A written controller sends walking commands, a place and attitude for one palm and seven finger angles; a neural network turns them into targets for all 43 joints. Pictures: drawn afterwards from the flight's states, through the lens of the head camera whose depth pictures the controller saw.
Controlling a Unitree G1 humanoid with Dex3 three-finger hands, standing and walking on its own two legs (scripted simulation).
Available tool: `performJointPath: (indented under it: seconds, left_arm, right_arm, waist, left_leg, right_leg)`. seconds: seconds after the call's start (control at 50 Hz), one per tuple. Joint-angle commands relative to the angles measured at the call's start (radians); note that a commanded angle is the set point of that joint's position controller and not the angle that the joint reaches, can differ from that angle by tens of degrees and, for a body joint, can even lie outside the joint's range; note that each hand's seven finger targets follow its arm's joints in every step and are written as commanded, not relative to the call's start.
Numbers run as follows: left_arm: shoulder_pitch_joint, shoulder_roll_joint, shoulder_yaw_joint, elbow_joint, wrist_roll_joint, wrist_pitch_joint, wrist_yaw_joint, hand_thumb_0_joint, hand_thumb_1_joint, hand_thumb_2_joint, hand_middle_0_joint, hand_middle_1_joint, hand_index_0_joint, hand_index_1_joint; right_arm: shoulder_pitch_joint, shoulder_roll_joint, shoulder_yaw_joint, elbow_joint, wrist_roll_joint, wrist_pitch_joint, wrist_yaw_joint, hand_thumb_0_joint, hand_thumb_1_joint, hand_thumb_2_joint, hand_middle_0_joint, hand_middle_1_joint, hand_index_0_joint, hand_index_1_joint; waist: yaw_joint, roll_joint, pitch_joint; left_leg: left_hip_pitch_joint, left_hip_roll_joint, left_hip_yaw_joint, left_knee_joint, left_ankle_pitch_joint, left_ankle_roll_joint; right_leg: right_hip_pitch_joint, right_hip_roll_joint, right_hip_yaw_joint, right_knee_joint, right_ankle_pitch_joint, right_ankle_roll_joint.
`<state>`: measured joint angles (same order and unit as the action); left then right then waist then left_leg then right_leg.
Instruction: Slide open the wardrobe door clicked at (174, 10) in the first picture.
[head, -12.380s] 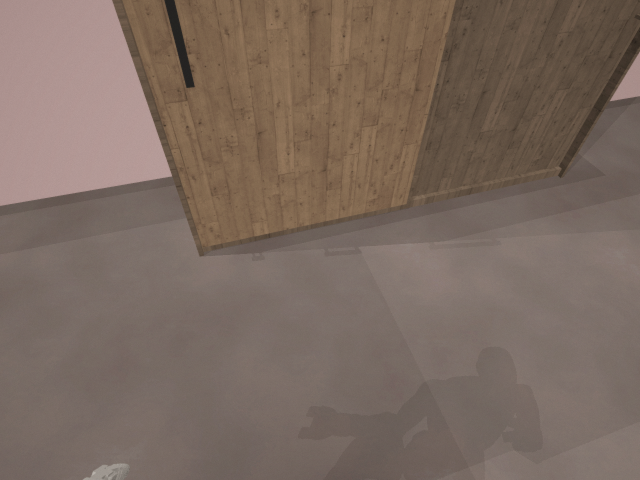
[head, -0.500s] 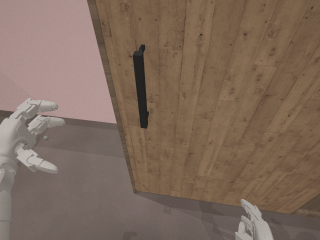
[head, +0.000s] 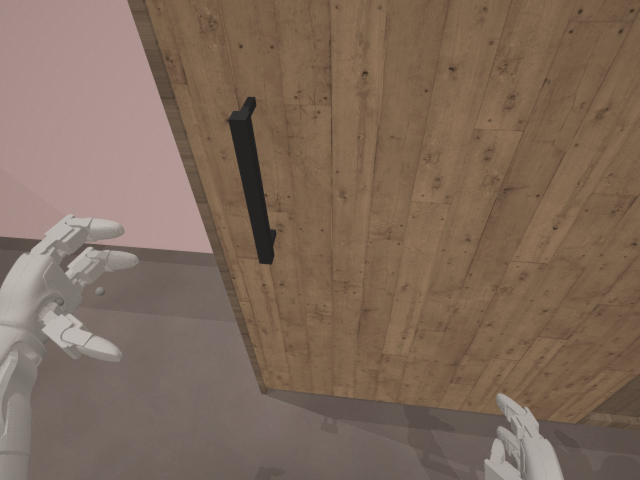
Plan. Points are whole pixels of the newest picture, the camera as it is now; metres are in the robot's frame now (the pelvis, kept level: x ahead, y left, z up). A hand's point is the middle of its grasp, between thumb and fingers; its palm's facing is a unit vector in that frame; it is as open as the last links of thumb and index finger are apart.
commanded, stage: move the hooked fingers beside the handle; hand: left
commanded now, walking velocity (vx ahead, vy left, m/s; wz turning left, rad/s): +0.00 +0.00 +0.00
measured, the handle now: (259, 189) +0.48 +0.14 +0.11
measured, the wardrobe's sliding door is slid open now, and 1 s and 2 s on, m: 0.00 0.00 0.00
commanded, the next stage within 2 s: none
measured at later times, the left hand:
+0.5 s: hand (145, 255) +0.33 +0.24 +0.14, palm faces -0.03 -1.00 -0.04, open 14.0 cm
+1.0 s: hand (178, 235) +0.37 +0.22 +0.13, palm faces -0.03 -1.00 -0.01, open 14.0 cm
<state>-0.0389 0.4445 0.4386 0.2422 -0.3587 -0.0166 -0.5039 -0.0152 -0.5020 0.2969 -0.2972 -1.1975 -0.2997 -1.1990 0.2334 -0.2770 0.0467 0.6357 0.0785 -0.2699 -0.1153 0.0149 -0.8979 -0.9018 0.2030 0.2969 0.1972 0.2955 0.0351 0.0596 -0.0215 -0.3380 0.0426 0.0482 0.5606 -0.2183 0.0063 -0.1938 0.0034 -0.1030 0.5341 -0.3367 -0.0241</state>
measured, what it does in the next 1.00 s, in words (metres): stands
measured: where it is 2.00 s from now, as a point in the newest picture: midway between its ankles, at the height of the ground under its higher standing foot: outside the picture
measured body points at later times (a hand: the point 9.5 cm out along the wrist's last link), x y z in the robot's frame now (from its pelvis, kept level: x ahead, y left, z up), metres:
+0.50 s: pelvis +0.01 +0.01 +0.00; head +0.02 -0.01 +0.45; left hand +0.32 +0.30 +0.14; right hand +0.17 -0.24 -0.08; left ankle +0.05 +0.12 -0.73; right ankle -0.03 -0.10 -0.73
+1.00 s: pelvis +0.01 +0.01 +0.00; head +0.02 +0.00 +0.45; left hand +0.36 +0.27 +0.13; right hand +0.16 -0.23 -0.09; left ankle +0.05 +0.12 -0.73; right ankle -0.03 -0.10 -0.73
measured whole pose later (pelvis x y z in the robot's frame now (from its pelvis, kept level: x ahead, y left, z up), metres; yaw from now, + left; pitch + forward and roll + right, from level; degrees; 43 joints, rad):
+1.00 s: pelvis +0.01 +0.01 +0.00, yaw -1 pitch +2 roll -1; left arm -0.32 0.36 0.29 0.40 -0.27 0.00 -0.33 -0.02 -0.50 0.30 -0.30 -1.20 -0.30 -1.20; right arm 0.24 -0.25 0.05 0.64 0.07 -0.17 -0.11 0.01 -0.90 -0.90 0.20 0.30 0.20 0.30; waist 0.00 0.04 -0.03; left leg -0.37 0.03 0.07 0.56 -0.23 0.02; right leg -0.23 -0.01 -0.08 0.54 -0.35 -0.01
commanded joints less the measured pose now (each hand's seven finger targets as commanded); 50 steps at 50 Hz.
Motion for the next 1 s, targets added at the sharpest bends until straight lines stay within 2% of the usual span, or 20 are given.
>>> performJointPath:
  seconds: [0.0, 0.06, 0.14, 0.2, 0.28, 0.34, 0.36, 0.4, 0.48, 0.5, 0.58, 0.6, 0.66, 0.68, 0.74, 0.78, 0.84, 0.88, 0.9, 0.98]
  left_arm:
    - [-0.234, 0.309, 0.138, -0.191, -0.035, -0.072, 0.006, 0.0, -0.5, 0.3, -0.3, -1.2, -0.3, -1.2]
    - [-0.241, 0.29, 0.129, -0.198, -0.036, -0.07, 0.007, 0.0, -0.5, 0.3, -0.3, -1.2, -0.3, -1.2]
    - [-0.295, 0.253, 0.075, -0.181, -0.029, -0.057, 0.007, 0.0, -0.5, 0.3, -0.3, -1.2, -0.3, -1.2]
    - [-0.353, 0.272, 0.069, -0.146, -0.021, -0.055, 0.014, 0.0, -0.5, 0.3, -0.3, -1.2, -0.3, -1.2]
    - [-0.443, 0.244, 0.026, -0.205, 0.0, -0.077, 0.033, 0.0, -0.5, 0.3, -0.3, -1.2, -0.3, -1.2]
    - [-0.439, 0.223, 0.013, -0.199, 0.009, -0.078, 0.059, 0.0, -0.5, 0.3, -0.3, -1.2, -0.3, -1.2]
    - [-0.427, 0.238, 0.034, -0.185, 0.008, -0.077, 0.068, 0.0, -0.5, 0.3, -0.3, -1.2, -0.3, -1.2]
    - [-0.356, 0.258, 0.067, -0.14, 0.005, -0.063, 0.078, 0.0, -0.5, 0.3, -0.3, -1.2, -0.3, -1.2]
    - [-0.366, 0.224, 0.046, -0.131, 0.019, -0.031, 0.099, 0.0, -0.5, 0.3, -0.3, -1.2, -0.3, -1.2]
    - [-0.332, 0.239, 0.06, -0.117, 0.02, -0.023, 0.103, 0.0, -0.5, 0.3, -0.3, -1.2, -0.3, -1.2]
    - [-0.395, 0.202, 0.023, -0.187, 0.026, -0.035, 0.111, 0.0, -0.5, 0.3, -0.3, -1.2, -0.3, -1.2]
    - [-0.402, 0.209, 0.021, -0.199, 0.025, -0.044, 0.112, 0.0, -0.5, 0.3, -0.3, -1.2, -0.3, -1.2]
    - [-0.468, 0.153, -0.036, -0.207, 0.028, -0.055, 0.119, 0.0, -0.5, 0.3, -0.3, -1.2, -0.3, -1.2]
    - [-0.498, 0.166, -0.027, -0.18, 0.028, -0.057, 0.125, 0.0, -0.5, 0.3, -0.3, -1.2, -0.3, -1.2]
    - [-0.515, 0.168, -0.033, -0.12, 0.039, -0.049, 0.133, 0.0, -0.5, 0.3, -0.3, -1.2, -0.3, -1.2]
    - [-0.572, 0.153, -0.063, -0.128, 0.051, -0.051, 0.14, 0.0, -0.5, 0.3, -0.3, -1.2, -0.3, -1.2]
    - [-0.597, 0.159, -0.068, -0.107, 0.066, -0.051, 0.158, 0.0, -0.5, 0.3, -0.3, -1.2, -0.3, -1.2]
    - [-0.636, 0.135, -0.089, -0.086, 0.067, -0.056, 0.173, 0.0, -0.5, 0.3, -0.3, -1.2, -0.3, -1.2]
    - [-0.626, 0.163, -0.062, -0.065, 0.067, -0.059, 0.179, 0.0, -0.5, 0.3, -0.3, -1.2, -0.3, -1.2]
    - [-0.654, 0.164, -0.056, -0.006, 0.077, -0.06, 0.197, 0.0, -0.5, 0.3, -0.3, -1.2, -0.3, -1.2]
  right_arm:
    - [-0.092, -0.12, -0.043, -0.16, 0.002, -0.057, -0.001, 0.0, -0.9, -0.9, 0.2, 0.3, 0.2, 0.3]
    - [-0.097, -0.116, -0.044, -0.164, 0.004, -0.055, -0.002, 0.0, -0.9, -0.9, 0.2, 0.3, 0.2, 0.3]
    - [-0.085, -0.117, -0.045, -0.16, 0.008, -0.047, -0.005, 0.0, -0.9, -0.9, 0.2, 0.3, 0.2, 0.3]
    - [-0.073, -0.125, -0.046, -0.149, 0.007, -0.037, -0.013, 0.0, -0.9, -0.9, 0.2, 0.3, 0.2, 0.3]
    - [-0.079, -0.114, -0.045, -0.156, 0.006, -0.04, -0.019, 0.0, -0.9, -0.9, 0.2, 0.3, 0.2, 0.3]
    - [-0.073, -0.11, -0.043, -0.156, 0.003, -0.035, -0.015, 0.0, -0.9, -0.9, 0.2, 0.3, 0.2, 0.3]
    - [-0.07, -0.112, -0.046, -0.152, 0.003, -0.033, -0.014, 0.0, -0.9, -0.9, 0.2, 0.3, 0.2, 0.3]
    - [-0.062, -0.118, -0.047, -0.151, 0.0, -0.025, -0.008, 0.0, -0.9, -0.9, 0.2, 0.3, 0.2, 0.3]
    - [-0.079, -0.112, -0.046, -0.164, 0.004, -0.01, 0.0, 0.0, -0.9, -0.9, 0.2, 0.3, 0.2, 0.3]
    - [-0.07, -0.114, -0.046, -0.166, 0.003, -0.004, 0.004, 0.0, -0.9, -0.9, 0.2, 0.3, 0.2, 0.3]
    - [-0.073, -0.107, -0.049, -0.176, 0.002, 0.004, 0.006, 0.0, -0.9, -0.9, 0.2, 0.3, 0.2, 0.3]
    - [-0.069, -0.108, -0.048, -0.172, 0.001, 0.006, 0.006, 0.0, -0.9, -0.9, 0.2, 0.3, 0.2, 0.3]
    - [-0.064, -0.104, -0.048, -0.161, 0.002, 0.01, 0.0, 0.0, -0.9, -0.9, 0.2, 0.3, 0.2, 0.3]
    - [-0.055, -0.11, -0.05, -0.148, 0.001, 0.012, -0.004, 0.0, -0.9, -0.9, 0.2, 0.3, 0.2, 0.3]
    - [-0.046, -0.118, -0.052, -0.135, 0.001, 0.023, -0.009, 0.0, -0.9, -0.9, 0.2, 0.3, 0.2, 0.3]
    - [-0.049, -0.116, -0.051, -0.133, 0.001, 0.029, -0.011, 0.0, -0.9, -0.9, 0.2, 0.3, 0.2, 0.3]
    - [-0.048, -0.114, -0.048, -0.131, -0.001, 0.039, -0.008, 0.0, -0.9, -0.9, 0.2, 0.3, 0.2, 0.3]
    - [-0.047, -0.112, -0.048, -0.129, -0.002, 0.044, -0.006, 0.0, -0.9, -0.9, 0.2, 0.3, 0.2, 0.3]
    - [-0.038, -0.117, -0.051, -0.124, -0.003, 0.048, -0.004, 0.0, -0.9, -0.9, 0.2, 0.3, 0.2, 0.3]
    - [-0.038, -0.118, -0.051, -0.122, -0.003, 0.065, 0.002, 0.0, -0.9, -0.9, 0.2, 0.3, 0.2, 0.3]
  waist:
    - [0.003, -0.036, -0.163]
    - [0.002, 0.012, -0.178]
    - [-0.02, -0.016, -0.16]
    - [-0.029, -0.037, -0.136]
    - [-0.032, 0.056, -0.21]
    - [-0.029, 0.01, -0.238]
    - [-0.024, 0.024, -0.243]
    - [-0.004, -0.034, -0.242]
    - [-0.004, -0.002, -0.222]
    - [0.004, -0.045, -0.212]
    - [-0.013, 0.025, -0.248]
    - [-0.016, -0.006, -0.248]
    - [-0.039, 0.036, -0.233]
    - [-0.047, 0.005, -0.218]
    - [-0.048, -0.025, -0.208]
    - [-0.053, 0.026, -0.224]
    - [-0.048, 0.033, -0.245]
    - [-0.057, 0.004, -0.243]
    - [-0.049, -0.041, -0.254]
    - [-0.046, -0.006, -0.248]
  left_leg:
    - [0.194, -0.034, -0.053, -0.035, 0.124, 0.04]
    - [0.205, -0.038, -0.05, -0.031, 0.142, 0.039]
    - [0.203, -0.036, -0.048, -0.028, 0.125, 0.041]
    - [0.19, -0.032, -0.051, -0.024, 0.098, 0.042]
    - [0.245, -0.037, -0.06, -0.03, 0.126, 0.039]
    - [0.253, -0.033, -0.063, -0.033, 0.145, 0.041]
    - [0.255, -0.032, -0.062, -0.034, 0.149, 0.038]
    - [0.231, -0.028, -0.057, -0.033, 0.176, 0.04]
    - [0.218, -0.029, -0.051, -0.044, 0.179, 0.035]
    - [0.205, -0.025, -0.05, -0.041, 0.192, 0.037]
    - [0.245, -0.026, -0.049, -0.033, 0.218, 0.035]
    - [0.246, -0.022, -0.047, -0.028, 0.232, 0.038]
    - [0.264, -0.023, -0.052, -0.033, 0.2, 0.034]
    - [0.255, -0.021, -0.06, -0.038, 0.171, 0.033]
    - [0.24, -0.023, -0.06, -0.043, 0.153, 0.036]
    - [0.259, -0.024, -0.065, -0.046, 0.147, 0.033]
    - [0.263, -0.023, -0.069, -0.047, 0.149, 0.031]
    - [0.267, -0.021, -0.075, -0.05, 0.142, 0.031]
    - [0.256, -0.019, -0.071, -0.044, 0.156, 0.035]
    - [0.237, -0.025, -0.061, -0.044, 0.16, 0.03]
  right_leg:
    - [-0.097, -0.008, 0.083, -0.099, 0.276, 0.036]
    - [-0.1, -0.01, 0.078, -0.083, 0.312, 0.035]
    - [-0.131, -0.004, 0.075, -0.085, 0.296, 0.039]
    - [-0.151, -0.005, 0.085, -0.096, 0.251, 0.039]
    - [-0.139, -0.002, 0.064, -0.075, 0.259, 0.022]
    - [-0.125, 0.002, 0.058, -0.071, 0.277, 0.02]
    - [-0.123, 0.001, 0.056, -0.07, 0.278, 0.019]
    - [-0.093, -0.001, 0.056, -0.068, 0.316, 0.02]
    - [-0.109, -0.003, 0.05, -0.063, 0.319, 0.019]
    - [-0.095, -0.001, 0.049, -0.064, 0.332, 0.019]
    - [-0.109, 0.002, 0.048, -0.054, 0.343, 0.016]
    - [-0.097, 0.003, 0.049, -0.056, 0.359, 0.015]
    - [-0.139, 0.008, 0.046, -0.062, 0.315, 0.016]
    - [-0.151, 0.009, 0.043, -0.067, 0.284, 0.016]
    - [-0.153, 0.007, 0.047, -0.071, 0.269, 0.016]
    - [-0.161, 0.005, 0.048, -0.07, 0.25, 0.012]
    - [-0.148, 0.004, 0.049, -0.069, 0.246, 0.008]
    - [-0.158, 0.006, 0.045, -0.071, 0.236, 0.009]
    - [-0.136, 0.008, 0.049, -0.073, 0.254, 0.009]
    - [-0.134, 0.003, 0.052, -0.064, 0.271, 0.009]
